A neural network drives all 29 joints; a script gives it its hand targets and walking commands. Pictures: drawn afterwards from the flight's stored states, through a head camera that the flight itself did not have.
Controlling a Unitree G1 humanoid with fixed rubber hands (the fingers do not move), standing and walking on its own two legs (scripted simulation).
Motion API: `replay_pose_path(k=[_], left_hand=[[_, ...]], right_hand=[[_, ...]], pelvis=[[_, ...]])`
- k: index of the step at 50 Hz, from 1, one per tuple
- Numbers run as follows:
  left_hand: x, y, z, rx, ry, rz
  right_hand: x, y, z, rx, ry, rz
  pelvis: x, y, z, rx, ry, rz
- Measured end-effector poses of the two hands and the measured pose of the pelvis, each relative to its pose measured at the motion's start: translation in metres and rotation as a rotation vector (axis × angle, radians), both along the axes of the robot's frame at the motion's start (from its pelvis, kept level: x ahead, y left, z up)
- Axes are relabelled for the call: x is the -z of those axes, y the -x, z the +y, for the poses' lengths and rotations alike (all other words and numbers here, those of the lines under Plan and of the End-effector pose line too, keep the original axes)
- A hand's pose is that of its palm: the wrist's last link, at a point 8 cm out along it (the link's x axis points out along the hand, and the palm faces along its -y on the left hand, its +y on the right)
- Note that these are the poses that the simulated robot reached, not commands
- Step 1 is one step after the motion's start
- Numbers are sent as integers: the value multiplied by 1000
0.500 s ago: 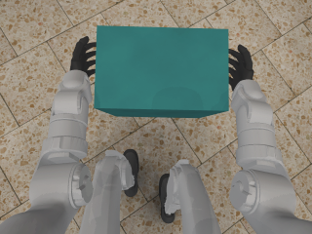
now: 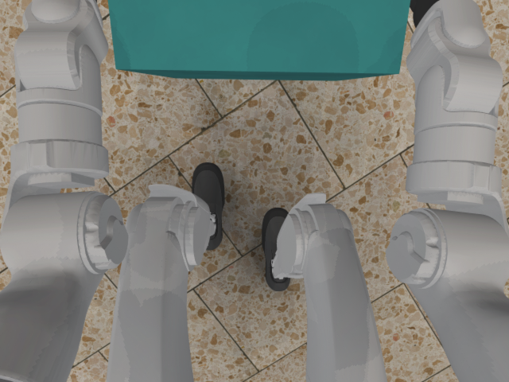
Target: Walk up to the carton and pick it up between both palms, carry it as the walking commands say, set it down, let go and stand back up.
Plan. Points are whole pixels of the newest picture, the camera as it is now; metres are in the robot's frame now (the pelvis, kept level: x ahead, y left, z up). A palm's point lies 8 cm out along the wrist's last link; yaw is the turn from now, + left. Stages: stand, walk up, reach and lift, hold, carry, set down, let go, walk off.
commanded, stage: set down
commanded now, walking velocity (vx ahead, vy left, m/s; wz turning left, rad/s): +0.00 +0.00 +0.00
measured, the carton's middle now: (257, 3) +0.57 +0.02 -0.22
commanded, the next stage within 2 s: none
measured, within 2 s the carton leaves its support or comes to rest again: rests again in 1.00 s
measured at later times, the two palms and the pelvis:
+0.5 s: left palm out of the picture +0.57 +0.22 -0.19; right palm (395, 4) +0.57 -0.15 -0.18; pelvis -0.01 +0.01 -0.06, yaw -1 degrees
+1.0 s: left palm out of the picture +0.59 +0.22 -0.25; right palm (381, 1) +0.59 -0.16 -0.24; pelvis +0.00 +0.01 -0.11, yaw +0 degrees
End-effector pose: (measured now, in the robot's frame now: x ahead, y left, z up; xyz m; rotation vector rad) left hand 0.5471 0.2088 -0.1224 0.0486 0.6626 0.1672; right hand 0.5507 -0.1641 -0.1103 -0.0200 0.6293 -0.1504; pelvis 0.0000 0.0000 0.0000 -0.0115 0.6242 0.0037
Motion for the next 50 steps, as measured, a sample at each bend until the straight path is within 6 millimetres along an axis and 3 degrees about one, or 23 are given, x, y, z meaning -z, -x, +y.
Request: replay_pose_path(k=[3,8,10,15,19,27,33,36,41,50], left_hand=[[21,-5,0,-4,11,-39],[58,-6,-1,-16,43,18],[62,-6,1,0,16,29],[46,-13,10,-16,-2,3],[44,-22,16,-19,-15,31],[77,-29,9,14,10,7],[123,-28,-2,37,2,82],[120,-34,-5,63,-16,69],[102,-48,-1,27,-9,25],[127,-42,11,10,10,57]], right_hand=[[22,-3,0,10,-14,-40],[54,-3,-1,17,-4,13],[56,-4,1,1,14,21],[44,-17,11,-6,1,-11],[48,-24,17,-15,8,19],[79,-16,10,15,33,1],[120,-11,0,25,58,80],[124,-15,-4,14,51,82],[110,-32,0,12,40,33],[129,-43,7,-58,23,56]], pelvis=[[2,8,0,8,-6,-106],[24,4,1,7,-9,-61],[31,2,1,7,-7,-70],[43,2,3,4,-7,-117],[52,3,6,6,3,-104],[71,9,14,10,21,-115],[94,10,18,14,19,-74],[101,9,20,9,7,-72],[108,8,19,19,-12,-95],[114,-1,9,27,-32,-82]])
